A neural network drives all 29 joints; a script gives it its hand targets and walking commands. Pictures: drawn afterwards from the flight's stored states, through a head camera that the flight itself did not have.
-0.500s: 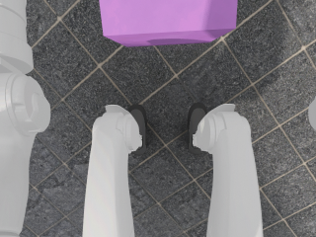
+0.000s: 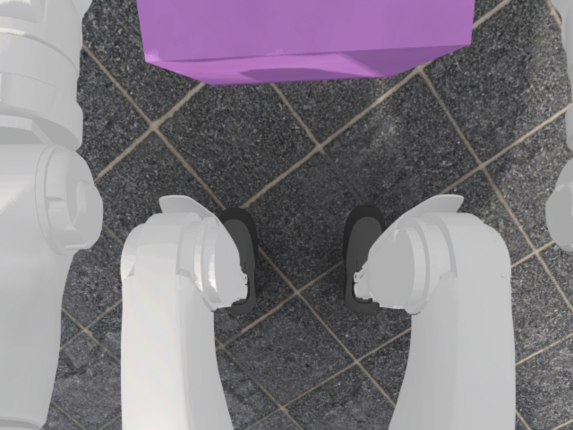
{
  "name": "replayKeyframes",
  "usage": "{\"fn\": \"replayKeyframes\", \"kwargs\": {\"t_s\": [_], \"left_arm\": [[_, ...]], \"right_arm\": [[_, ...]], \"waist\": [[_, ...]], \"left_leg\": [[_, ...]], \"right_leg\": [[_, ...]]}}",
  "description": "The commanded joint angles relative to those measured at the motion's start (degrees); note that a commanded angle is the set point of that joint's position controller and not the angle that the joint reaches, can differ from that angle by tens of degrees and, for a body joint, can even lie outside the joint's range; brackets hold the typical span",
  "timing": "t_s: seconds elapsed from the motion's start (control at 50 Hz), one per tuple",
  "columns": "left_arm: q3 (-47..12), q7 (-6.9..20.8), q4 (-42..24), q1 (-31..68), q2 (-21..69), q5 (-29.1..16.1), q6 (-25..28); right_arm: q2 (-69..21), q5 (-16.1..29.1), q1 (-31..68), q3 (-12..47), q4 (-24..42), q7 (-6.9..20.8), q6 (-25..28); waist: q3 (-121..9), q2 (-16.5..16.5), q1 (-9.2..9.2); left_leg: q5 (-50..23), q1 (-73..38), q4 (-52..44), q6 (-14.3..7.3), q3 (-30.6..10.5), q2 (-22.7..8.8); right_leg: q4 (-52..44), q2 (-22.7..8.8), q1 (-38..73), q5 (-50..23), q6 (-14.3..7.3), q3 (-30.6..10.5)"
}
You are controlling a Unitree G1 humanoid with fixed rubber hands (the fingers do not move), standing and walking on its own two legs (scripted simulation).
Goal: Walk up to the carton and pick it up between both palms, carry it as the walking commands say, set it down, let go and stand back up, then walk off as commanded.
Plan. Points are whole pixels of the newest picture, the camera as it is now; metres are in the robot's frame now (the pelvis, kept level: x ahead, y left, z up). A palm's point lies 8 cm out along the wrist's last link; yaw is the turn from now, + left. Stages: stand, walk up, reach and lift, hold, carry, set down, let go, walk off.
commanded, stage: reach and lift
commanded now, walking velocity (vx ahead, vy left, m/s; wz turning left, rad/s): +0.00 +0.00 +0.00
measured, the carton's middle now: out of the picture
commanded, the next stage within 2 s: none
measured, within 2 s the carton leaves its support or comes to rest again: leaves its support in 1.92 s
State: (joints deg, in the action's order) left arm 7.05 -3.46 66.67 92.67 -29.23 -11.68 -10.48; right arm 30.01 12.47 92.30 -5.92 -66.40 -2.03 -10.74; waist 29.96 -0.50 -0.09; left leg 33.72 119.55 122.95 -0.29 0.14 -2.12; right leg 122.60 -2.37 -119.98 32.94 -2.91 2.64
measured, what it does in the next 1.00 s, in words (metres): stands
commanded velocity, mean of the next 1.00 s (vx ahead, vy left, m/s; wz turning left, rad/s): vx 0.00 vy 0.00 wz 0.00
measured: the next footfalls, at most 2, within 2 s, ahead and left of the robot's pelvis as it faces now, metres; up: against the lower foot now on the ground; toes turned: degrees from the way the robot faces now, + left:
none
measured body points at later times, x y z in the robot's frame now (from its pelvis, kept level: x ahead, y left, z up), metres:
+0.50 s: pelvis +0.01 +0.00 -0.04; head +0.39 +0.00 +0.19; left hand +0.59 +0.22 -0.21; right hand +0.59 -0.22 -0.21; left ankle +0.12 +0.12 -0.36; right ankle +0.12 -0.11 -0.36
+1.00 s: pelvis +0.01 +0.00 -0.03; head +0.39 +0.00 +0.19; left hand +0.59 +0.20 -0.20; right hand +0.60 -0.19 -0.20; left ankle +0.12 +0.12 -0.36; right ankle +0.12 -0.11 -0.36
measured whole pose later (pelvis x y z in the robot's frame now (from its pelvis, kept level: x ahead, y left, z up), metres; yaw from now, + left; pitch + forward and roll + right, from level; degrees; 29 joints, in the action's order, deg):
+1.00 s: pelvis +0.01 +0.00 -0.03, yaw +0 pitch +32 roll +0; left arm 1.4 -5.5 69.5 93.8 -25.5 -17.3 -6.6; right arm 26.3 13.6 94.6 -3.5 -69.9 -4.6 -6.3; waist 29.9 -0.9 0.7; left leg 34.3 125.8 128.4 -0.7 0.4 -1.8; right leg 128.0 -2.6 -126.0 33.7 -2.5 2.1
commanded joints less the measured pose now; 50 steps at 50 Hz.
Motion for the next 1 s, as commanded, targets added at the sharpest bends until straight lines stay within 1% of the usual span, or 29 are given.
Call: {"fn": "replayKeyframes", "kwargs": {"t_s": [0.0,0.02,0.04,0.06,0.08,0.1,0.16,0.18,0.2,0.22,0.24,0.28,0.3,0.32,0.34,0.4,0.44,0.46,0.48,0.5,0.56,0.64,0.68,0.76,0.82,0.84,0.9,0.96,0.98], "left_arm": [[0.2,-0.5,-1.8,16.5,-8.6,-0.9,2.5],[0.7,-0.6,-8.0,15.6,-9.7,-0.6,3.4],[0.4,-0.8,-7.0,18.4,-10.2,-0.9,3.6],[0.2,-0.5,-1.3,14.9,-8.3,-1.2,3.0],[0.2,-0.7,-6.8,15.7,-9.4,-2.7,3.6],[0.6,-0.9,-5.2,15.0,-9.1,-2.1,3.9],[-0.4,-1.1,-7.4,15.9,-9.9,-3.6,4.3],[-1.3,-1.0,-6.9,15.4,-9.3,-4.4,4.4],[-1.2,-1.1,-7.8,16.8,-8.8,-5.0,4.6],[-1.7,-1.5,-10.4,17.5,-10.0,-4.7,5.0],[-2.4,-1.7,-6.4,14.7,-8.6,-4.7,4.6],[-1.8,-2.0,-9.5,13.9,-8.6,-4.7,4.8],[-1.5,-1.9,-6.0,13.5,-8.6,-4.9,4.5],[-1.4,-2.1,-8.2,13.4,-9.3,-4.2,4.9],[-1.0,-2.2,-8.8,15.9,-9.6,-4.6,4.9],[-2.0,-2.0,-5.4,13.6,-7.4,-4.5,4.5],[-2.9,-2.1,-8.9,14.2,-7.1,-5.5,5.2],[-2.5,-1.9,-4.2,12.8,-6.4,-4.1,5.0],[-2.1,-2.2,-7.9,14.4,-6.9,-4.7,5.0],[-3.2,-2.0,-4.3,13.7,-6.2,-4.8,4.8],[-3.2,-2.1,-6.6,14.0,-6.3,-5.0,5.0],[-4.3,-2.2,-3.9,15.4,-4.0,-5.5,4.8],[-3.1,-1.8,-2.3,14.6,-5.2,-4.2,4.8],[-4.3,-2.2,-4.4,18.1,-2.1,-5.0,5.2],[-4.7,-2.1,-4.7,20.8,-1.4,-5.8,5.2],[-6.2,-1.9,-2.8,20.2,-0.1,-5.4,4.9],[-5.9,-1.6,-3.0,20.0,1.3,-6.5,4.9],[-5.8,-1.2,-2.1,19.2,2.5,-5.8,4.6],[-6.6,-1.2,-3.6,19.0,3.5,-4.9,4.8]], "right_arm": [[10.1,-0.3,16.3,-0.8,-0.1,-0.2,2.6],[9.1,1.5,16.7,0.2,6.7,0.0,3.7],[11.8,1.6,19.7,-1.3,6.8,-0.2,3.9],[10.4,1.7,17.3,1.1,1.6,-0.1,3.4],[10.8,2.4,17.7,1.4,7.1,-0.2,4.2],[11.7,1.4,17.6,0.0,5.1,-0.4,4.3],[11.9,2.6,18.6,0.9,6.5,-0.7,4.8],[12.4,2.2,16.9,0.7,5.2,-0.9,5.1],[11.0,3.3,16.9,2.1,4.3,-0.8,5.0],[11.9,3.4,17.0,0.5,6.8,-1.0,5.4],[12.2,3.2,16.4,0.3,4.7,-1.1,5.2],[11.3,3.9,17.3,1.2,9.3,-1.3,5.6],[11.8,3.1,17.5,1.4,5.9,-1.3,5.5],[11.0,3.5,17.7,1.2,7.6,-1.5,5.4],[10.7,3.3,17.5,2.1,5.9,-1.5,5.2],[9.7,3.6,16.0,1.0,4.0,-1.4,4.9],[10.3,3.1,15.9,0.5,6.8,-1.5,5.8],[9.4,2.4,15.7,0.2,3.6,-1.8,5.5],[9.6,2.9,15.6,1.2,4.2,-1.9,5.6],[8.8,2.4,15.8,0.7,2.5,-1.8,5.6],[8.1,3.1,17.0,1.9,4.8,-1.8,5.5],[7.0,3.0,18.1,2.0,3.5,-1.9,5.6],[6.1,2.7,18.9,2.2,3.4,-1.9,5.2],[5.0,2.5,19.6,2.5,1.9,-2.4,5.4],[5.0,1.4,20.6,1.6,2.1,-2.9,5.7],[4.9,1.5,21.9,0.7,2.3,-2.8,5.6],[2.8,0.8,21.5,2.3,2.4,-2.8,5.8],[1.5,1.0,21.8,2.6,2.0,-2.8,5.8],[0.7,0.9,20.9,0.9,2.5,-2.6,5.8]], "waist": [[-76.5,1.1,-0.16],[-79.2,0.0,0.88],[-79.7,-2.0,0.46],[-76.7,-0.5,1.32],[-80.6,1.8,0.91],[-77.5,1.1,-0.17],[-80.0,1.4,0.33],[-81.3,1.6,-1.19],[-80.1,2.0,-0.65],[-83.3,0.5,0.02],[-85.1,-0.6,-1.42],[-83.2,-0.8,1.34],[-80.6,1.7,-0.33],[-81.1,0.4,2.43],[-80.2,2.7,0.88],[-79.0,0.1,-0.08],[-81.5,-0.2,-0.74],[-78.5,-0.4,-0.46],[-78.5,0.3,0.00],[-76.5,0.3,-0.84],[-77.6,1.2,1.16],[-77.2,0.9,-0.17],[-75.6,0.7,2.30],[-75.2,1.1,1.61],[-75.4,1.8,-0.97],[-76.1,-1.5,-1.73],[-73.4,1.3,-0.87],[-73.7,2.2,-2.31],[-74.4,-1.7,-1.02]], "left_leg": [[-19.8,-32.2,-6.5,0.4,0.8,2.1],[-22.7,-33.4,-5.7,0.3,0.6,2.7],[-22.3,-32.8,-4.3,0.4,0.5,2.2],[-20.5,-32.4,-4.5,0.6,1.3,1.9],[-23.0,-33.6,-3.9,0.7,0.9,2.1],[-21.9,-29.9,-3.0,0.6,0.9,2.2],[-23.1,-31.0,-1.7,0.6,1.0,2.0],[-23.9,-32.1,-2.0,0.7,0.3,2.0],[-23.6,-30.7,-1.0,0.7,1.1,1.8],[-26.0,-34.3,-0.8,0.4,0.0,1.9],[-25.4,-36.2,-1.0,0.7,0.1,2.0],[-25.3,-33.6,-0.4,0.4,0.9,2.2],[-22.3,-29.7,-1.1,0.2,0.5,2.3],[-24.3,-30.6,-0.7,0.3,1.3,2.5],[-22.6,-28.8,-0.5,0.3,1.0,2.2],[-20.9,-29.8,-0.7,0.4,1.1,2.3],[-24.5,-31.8,-0.2,0.5,0.4,2.5],[-22.1,-29.8,-0.6,0.2,0.9,2.7],[-22.8,-30.2,-0.9,0.9,0.7,2.6],[-21.6,-29.2,-1.0,0.3,0.5,2.5],[-21.9,-28.9,-1.6,0.2,0.9,2.7],[-21.8,-30.1,-1.9,0.3,0.3,2.8],[-20.3,-29.1,-2.2,0.2,0.5,2.4],[-21.0,-27.7,-2.3,0.7,0.8,2.8],[-19.6,-28.1,-2.6,0.8,0.1,2.9],[-19.8,-30.8,-3.2,0.8,-0.2,2.9],[-18.8,-28.0,-3.5,0.8,0.1,3.2],[-18.9,-26.3,-3.5,0.8,0.2,3.2],[-20.2,-29.3,-4.1,1.2,0.5,3.1]], "right_leg": [[-7.9,1.9,31.1,-18.0,2.3,-1.7],[-6.8,2.4,32.0,-21.0,2.0,-1.6],[-6.1,2.1,29.9,-20.8,2.1,-2.2],[-6.5,1.9,29.8,-18.9,2.3,-2.2],[-5.4,1.8,32.6,-21.0,2.4,-1.7],[-4.8,1.8,30.6,-21.0,2.5,-1.6],[-3.1,1.4,31.5,-22.3,2.7,-1.9],[-2.4,1.3,32.0,-23.1,2.7,-1.2],[-3.0,1.2,31.8,-23.2,2.2,-2.2],[-1.7,1.4,30.4,-23.8,2.3,-1.7],[-1.6,1.4,31.1,-23.4,2.3,-1.1],[-1.6,1.9,30.0,-23.7,2.5,-1.6],[-1.7,1.6,30.9,-22.3,2.1,-1.4],[-2.1,2.0,30.8,-23.2,2.5,-2.8],[-1.8,1.7,30.4,-22.3,2.3,-2.2],[-1.9,1.5,28.8,-20.9,2.3,-1.7],[-1.0,2.0,29.3,-23.8,2.5,-1.6],[-2.5,2.0,28.2,-22.2,2.4,-2.2],[-1.9,2.0,28.2,-22.3,2.4,-1.8],[-2.7,1.9,27.2,-21.1,2.0,-2.1],[-2.3,2.1,29.6,-21.8,2.2,-2.4],[-2.8,2.3,28.1,-20.7,1.9,-1.6],[-3.4,2.4,27.6,-19.4,2.6,-2.5],[-4.3,2.8,28.8,-19.9,2.2,-3.0],[-3.6,2.7,27.6,-19.4,2.4,-1.7],[-4.1,3.0,27.1,-18.3,2.0,-1.7],[-4.3,3.1,28.4,-18.5,2.2,-1.7],[-4.5,2.8,30.4,-20.5,2.5,-1.6],[-4.2,3.3,28.9,-20.2,2.5,-1.6]]}}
